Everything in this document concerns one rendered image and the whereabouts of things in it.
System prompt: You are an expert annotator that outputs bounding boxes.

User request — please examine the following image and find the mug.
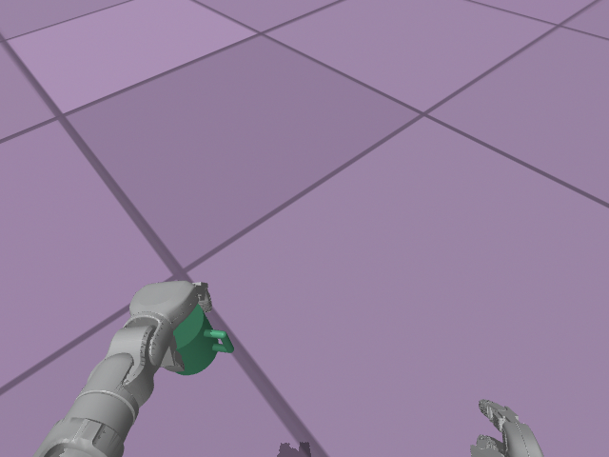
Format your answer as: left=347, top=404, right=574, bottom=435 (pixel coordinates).
left=173, top=304, right=234, bottom=375

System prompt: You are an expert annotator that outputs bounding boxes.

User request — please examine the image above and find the left robot hand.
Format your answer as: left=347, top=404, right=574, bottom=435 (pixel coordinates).
left=129, top=280, right=212, bottom=372

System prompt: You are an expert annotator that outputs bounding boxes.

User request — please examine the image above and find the left robot arm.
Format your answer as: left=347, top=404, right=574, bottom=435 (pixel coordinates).
left=32, top=312, right=173, bottom=457

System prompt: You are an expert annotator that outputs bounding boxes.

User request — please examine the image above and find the right robot hand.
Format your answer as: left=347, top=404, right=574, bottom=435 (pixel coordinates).
left=470, top=399, right=544, bottom=457

